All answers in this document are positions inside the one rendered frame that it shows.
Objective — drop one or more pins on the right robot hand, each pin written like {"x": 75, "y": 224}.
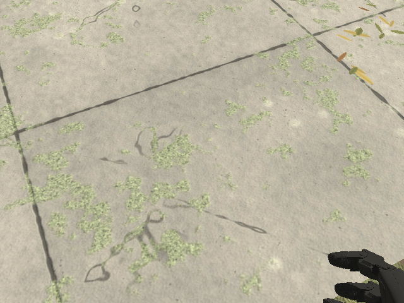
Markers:
{"x": 391, "y": 280}

